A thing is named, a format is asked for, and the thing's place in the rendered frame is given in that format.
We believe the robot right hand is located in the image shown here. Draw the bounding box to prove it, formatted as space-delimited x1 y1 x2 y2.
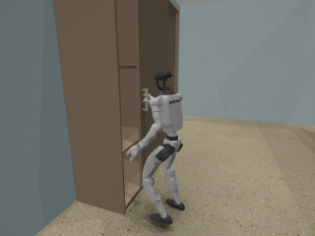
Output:
143 94 154 104

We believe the wardrobe door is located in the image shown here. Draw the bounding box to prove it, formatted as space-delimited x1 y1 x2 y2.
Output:
167 6 176 92
135 0 169 187

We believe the robot left upper arm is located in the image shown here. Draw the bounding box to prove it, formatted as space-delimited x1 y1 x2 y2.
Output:
150 96 163 133

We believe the left robot foot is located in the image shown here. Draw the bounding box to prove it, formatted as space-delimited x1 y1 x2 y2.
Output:
150 213 173 225

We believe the robot left hand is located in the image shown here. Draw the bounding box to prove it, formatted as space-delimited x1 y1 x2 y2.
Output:
126 146 141 162

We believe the left robot thigh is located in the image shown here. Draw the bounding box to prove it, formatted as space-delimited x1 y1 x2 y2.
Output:
142 146 171 186

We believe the left robot forearm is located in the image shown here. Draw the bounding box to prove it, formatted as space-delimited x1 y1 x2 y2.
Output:
136 124 158 151

